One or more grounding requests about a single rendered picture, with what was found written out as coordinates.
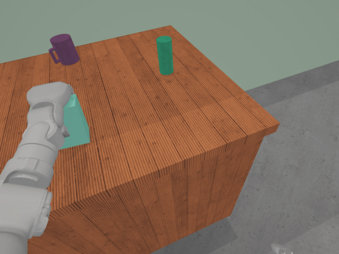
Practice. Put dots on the sponge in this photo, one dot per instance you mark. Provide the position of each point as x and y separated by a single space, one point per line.
76 124

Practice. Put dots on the robot left upper arm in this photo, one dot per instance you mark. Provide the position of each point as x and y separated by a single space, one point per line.
24 213

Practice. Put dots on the robot left forearm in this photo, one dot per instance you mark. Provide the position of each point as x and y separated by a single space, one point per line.
33 162

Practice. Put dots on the right robot hand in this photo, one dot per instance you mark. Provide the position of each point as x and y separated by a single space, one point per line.
279 249

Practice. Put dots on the table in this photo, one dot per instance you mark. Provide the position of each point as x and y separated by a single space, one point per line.
168 154

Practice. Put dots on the left robot hand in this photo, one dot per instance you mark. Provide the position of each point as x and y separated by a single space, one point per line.
56 91

